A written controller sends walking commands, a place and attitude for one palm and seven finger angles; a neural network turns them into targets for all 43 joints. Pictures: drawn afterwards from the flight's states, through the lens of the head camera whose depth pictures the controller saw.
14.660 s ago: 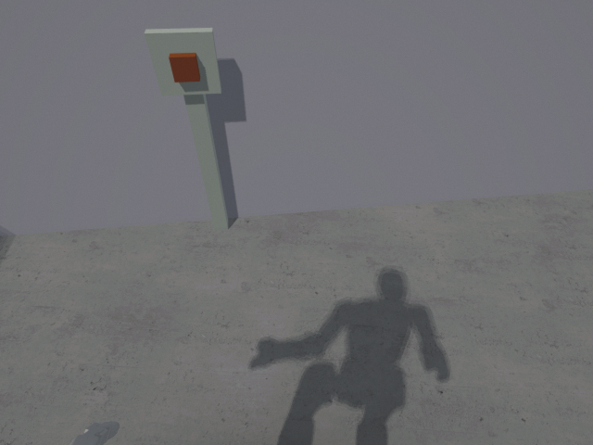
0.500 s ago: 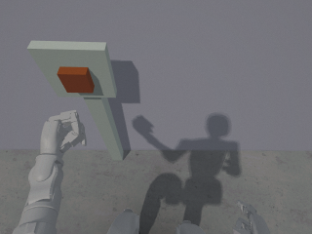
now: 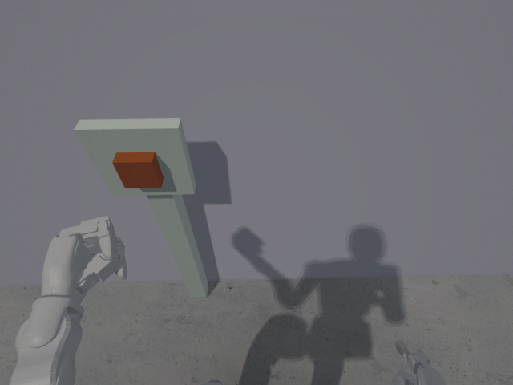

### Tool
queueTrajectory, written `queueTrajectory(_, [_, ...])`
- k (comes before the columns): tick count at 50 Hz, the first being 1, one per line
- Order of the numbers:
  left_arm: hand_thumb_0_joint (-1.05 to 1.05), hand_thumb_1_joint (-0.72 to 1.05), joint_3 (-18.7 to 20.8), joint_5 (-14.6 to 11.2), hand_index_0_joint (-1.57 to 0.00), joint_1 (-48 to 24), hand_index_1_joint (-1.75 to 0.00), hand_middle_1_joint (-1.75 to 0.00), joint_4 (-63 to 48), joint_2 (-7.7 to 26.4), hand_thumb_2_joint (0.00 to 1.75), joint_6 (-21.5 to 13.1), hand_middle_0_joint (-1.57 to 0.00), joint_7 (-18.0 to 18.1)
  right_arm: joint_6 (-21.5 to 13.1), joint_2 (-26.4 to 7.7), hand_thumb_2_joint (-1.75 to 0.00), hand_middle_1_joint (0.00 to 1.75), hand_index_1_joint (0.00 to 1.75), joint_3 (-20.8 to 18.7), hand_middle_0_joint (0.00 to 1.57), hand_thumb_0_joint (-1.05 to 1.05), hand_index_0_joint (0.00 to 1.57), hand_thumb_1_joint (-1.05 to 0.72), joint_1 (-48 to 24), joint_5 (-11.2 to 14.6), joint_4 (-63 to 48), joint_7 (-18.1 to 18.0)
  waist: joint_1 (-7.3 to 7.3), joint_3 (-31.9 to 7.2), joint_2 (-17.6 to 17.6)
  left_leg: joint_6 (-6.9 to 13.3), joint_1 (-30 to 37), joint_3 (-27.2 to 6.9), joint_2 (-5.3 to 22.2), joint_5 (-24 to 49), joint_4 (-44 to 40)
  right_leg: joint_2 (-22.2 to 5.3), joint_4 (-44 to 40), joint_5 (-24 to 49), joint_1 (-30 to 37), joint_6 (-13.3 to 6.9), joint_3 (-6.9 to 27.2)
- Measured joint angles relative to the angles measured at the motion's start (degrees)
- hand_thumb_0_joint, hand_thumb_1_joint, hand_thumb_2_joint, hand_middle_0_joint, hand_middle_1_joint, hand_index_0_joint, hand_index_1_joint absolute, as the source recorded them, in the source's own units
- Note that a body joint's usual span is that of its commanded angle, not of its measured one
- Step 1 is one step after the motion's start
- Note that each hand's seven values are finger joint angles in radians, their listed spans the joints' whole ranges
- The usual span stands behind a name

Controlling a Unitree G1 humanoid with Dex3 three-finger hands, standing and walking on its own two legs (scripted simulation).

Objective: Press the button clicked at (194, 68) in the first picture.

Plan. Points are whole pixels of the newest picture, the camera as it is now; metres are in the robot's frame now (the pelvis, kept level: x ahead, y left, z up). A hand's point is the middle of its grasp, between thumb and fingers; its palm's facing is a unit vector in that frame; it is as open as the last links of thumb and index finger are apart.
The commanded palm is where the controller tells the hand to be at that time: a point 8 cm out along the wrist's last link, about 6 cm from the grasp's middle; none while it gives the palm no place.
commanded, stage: draw the hand back to the body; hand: left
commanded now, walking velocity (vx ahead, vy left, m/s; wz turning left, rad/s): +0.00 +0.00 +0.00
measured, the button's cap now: (140, 169) +0.49 +0.24 +0.04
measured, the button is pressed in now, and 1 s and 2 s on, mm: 0 0 0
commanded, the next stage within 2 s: step back with the hand held close in 1.06 s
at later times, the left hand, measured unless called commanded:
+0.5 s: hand (53, 262) +0.24 +0.24 +0.16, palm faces +0.35 -0.87 -0.35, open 3.1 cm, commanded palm +0.19 +0.28 +0.18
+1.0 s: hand (6, 277) +0.20 +0.24 +0.20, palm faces +0.41 -0.82 -0.39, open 3.1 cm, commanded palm +0.15 +0.28 +0.23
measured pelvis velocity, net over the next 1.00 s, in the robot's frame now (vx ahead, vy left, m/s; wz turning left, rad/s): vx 0.02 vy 0.00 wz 0.00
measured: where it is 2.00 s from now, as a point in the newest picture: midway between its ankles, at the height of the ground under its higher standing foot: outside the picture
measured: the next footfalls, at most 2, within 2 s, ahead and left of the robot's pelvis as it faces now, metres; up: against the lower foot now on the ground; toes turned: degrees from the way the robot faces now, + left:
none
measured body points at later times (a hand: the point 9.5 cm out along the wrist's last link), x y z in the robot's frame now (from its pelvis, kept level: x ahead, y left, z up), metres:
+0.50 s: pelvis +0.03 +0.01 +0.04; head +0.02 -0.02 +0.49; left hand +0.21 +0.29 +0.18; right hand +0.22 -0.21 -0.04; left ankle +0.03 +0.10 -0.69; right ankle -0.03 -0.11 -0.69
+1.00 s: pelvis +0.02 +0.00 +0.05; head +0.00 -0.03 +0.50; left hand +0.17 +0.28 +0.23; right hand +0.22 -0.22 -0.03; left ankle +0.03 +0.10 -0.69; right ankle -0.03 -0.11 -0.69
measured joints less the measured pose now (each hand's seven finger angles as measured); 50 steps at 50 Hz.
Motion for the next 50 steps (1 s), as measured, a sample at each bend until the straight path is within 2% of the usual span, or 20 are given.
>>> queueTrajectory(5, [0.02, 0.90, -0.9, -0.3, -1.30, 3.7, -1.50, -1.50, -5.8, 0.1, 0.90, 0.4, -1.30, -0.4, -2.1, -0.1, -0.90, 0.30, 0.30, 0.1, 0.20, 0.01, 0.20, -0.91, -1.9, 0.1, -0.3, -0.8, 0.79, 0.5, -0.1, 0.0, 2.9, -0.5, -0.3, 0.5, -1.6, -0.2, -1.9, 0.5, 3.2, 0.0, -0.5])
queueTrajectory(7, [0.02, 0.89, -1.6, 3.8, -1.30, 4.3, -1.50, -1.50, -7.8, 1.2, 0.90, 2.4, -1.30, 3.7, -1.9, 0.4, -0.90, 0.30, 0.30, 0.1, 0.20, 0.01, 0.20, -0.91, -2.7, -0.1, -0.3, -1.5, 1.63, 0.9, -0.4, -0.1, 4.9, -0.2, -0.4, 1.0, -3.2, -0.2, -3.3, 1.0, 5.0, 0.0, -0.2])
queueTrajectory(10, [0.02, 0.89, -2.5, 7.8, -1.30, 6.6, -1.50, -1.50, -11.4, 2.1, 0.90, 6.1, -1.30, 10.3, -1.3, 1.1, -0.90, 0.30, 0.30, 0.4, 0.20, 0.01, 0.20, -0.91, -3.8, -0.2, -0.8, -2.1, 2.23, 1.5, -0.4, -0.1, 8.5, 0.1, -0.6, 2.3, -6.7, -0.4, -6.7, 2.3, 8.4, 0.0, 0.1])
queueTrajectory(13, [0.02, 0.89, -3.3, 10.0, -1.30, 9.9, -1.50, -1.50, -14.9, 2.0, 0.90, 8.9, -1.30, 14.3, -1.0, 1.4, -0.90, 0.30, 0.30, 0.9, 0.20, 0.01, 0.20, -0.91, -4.6, -0.5, -1.3, -2.3, 2.58, 2.3, 0.0, 0.1, 12.2, 0.4, -1.0, 3.3, -10.0, -0.6, -10.1, 3.5, 12.1, 0.2, 0.4])
queueTrajectory(18, [0.02, 0.89, -4.1, 11.7, -1.30, 13.5, -1.50, -1.50, -19.5, 1.7, 0.90, 12.0, -1.30, 17.2, -0.8, 1.7, -0.90, 0.30, 0.30, 1.7, 0.20, 0.01, 0.20, -0.91, -5.1, -1.1, -0.6, -2.3, 3.72, 3.8, 0.3, 0.3, 17.7, 0.7, -1.6, 4.6, -14.6, -1.0, -14.9, 5.0, 17.6, 0.6, 0.7])
queueTrajectory(25, [0.02, 0.89, -2.8, 12.5, -1.30, 17.4, -1.50, -1.49, -27.2, 1.8, 0.90, 13.7, -1.30, 18.5, -1.4, 1.9, -0.90, 0.30, 0.30, 2.1, 0.20, 0.01, 0.20, -0.90, -5.1, -1.7, 1.0, -1.7, 4.59, 5.1, 0.4, 0.5, 23.7, 1.0, -2.1, 5.9, -19.6, -1.4, -20.1, 6.5, 23.6, 0.8, 0.9])
queueTrajectory(41, [0.02, 0.89, 3.0, 12.6, -1.30, 25.3, -1.50, -1.49, -39.6, 3.6, 0.90, 12.3, -1.30, 17.6, -2.6, 1.9, -0.90, 0.30, 0.30, 0.9, 0.20, 0.01, 0.20, -0.91, -4.8, -2.5, 2.9, -0.7, 5.58, 5.9, 0.9, 0.3, 29.5, 1.5, -2.1, 7.7, -24.8, -1.2, -25.6, 8.9, 29.2, 0.8, 1.5])
queueTrajectory(45, [0.02, 0.89, 3.5, 12.6, -1.30, 25.3, -1.50, -1.49, -39.4, 3.0, 0.90, 11.4, -1.30, 17.4, -2.5, 1.9, -0.90, 0.30, 0.30, 0.6, 0.20, 0.01, 0.20, -0.91, -5.2, -2.6, 3.1, -0.8, 5.72, 6.2, 1.1, 0.2, 30.0, 1.4, -2.0, 8.2, -25.3, -1.1, -26.1, 9.3, 29.8, 0.7, 1.4])
queueTrajectory(50, [0.02, 0.89, 2.8, 12.6, -1.30, 24.2, -1.50, -1.50, -36.7, 1.7, 0.90, 12.0, -1.31, 17.2, -2.2, 2.0, -0.90, 0.30, 0.30, 0.7, 0.20, 0.01, 0.20, -0.91, -5.4, -2.7, 3.2, -1.2, 5.76, 7.2, 0.8, 0.0, 30.5, 1.2, -1.8, 9.1, -25.9, -0.8, -26.4, 9.9, 30.1, 0.4, 1.2])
